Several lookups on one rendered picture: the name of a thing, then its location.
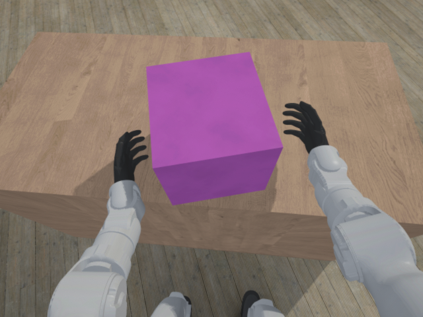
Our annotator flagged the left robot hand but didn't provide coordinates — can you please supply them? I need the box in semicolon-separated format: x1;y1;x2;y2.
114;130;149;183

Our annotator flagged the robot left upper arm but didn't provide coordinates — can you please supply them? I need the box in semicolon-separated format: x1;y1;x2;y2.
49;271;127;317

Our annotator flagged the robot right forearm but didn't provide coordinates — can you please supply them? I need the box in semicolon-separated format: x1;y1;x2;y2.
307;145;416;265

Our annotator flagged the robot right upper arm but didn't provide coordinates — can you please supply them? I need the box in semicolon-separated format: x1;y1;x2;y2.
330;213;423;317

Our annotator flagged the right robot shin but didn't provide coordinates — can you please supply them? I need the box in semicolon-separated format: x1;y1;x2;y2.
251;299;274;308

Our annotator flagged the pedestal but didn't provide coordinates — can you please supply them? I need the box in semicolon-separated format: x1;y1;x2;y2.
0;32;423;261

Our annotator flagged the carton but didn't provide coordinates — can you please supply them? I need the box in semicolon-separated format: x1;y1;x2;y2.
146;52;283;205

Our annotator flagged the robot left forearm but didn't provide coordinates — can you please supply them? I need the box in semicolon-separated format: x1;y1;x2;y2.
48;180;145;317

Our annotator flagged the left robot thigh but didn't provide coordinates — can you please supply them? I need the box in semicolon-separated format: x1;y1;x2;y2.
151;297;191;317

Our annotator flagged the right robot hand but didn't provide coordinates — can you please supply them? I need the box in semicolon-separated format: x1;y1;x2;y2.
282;101;329;153

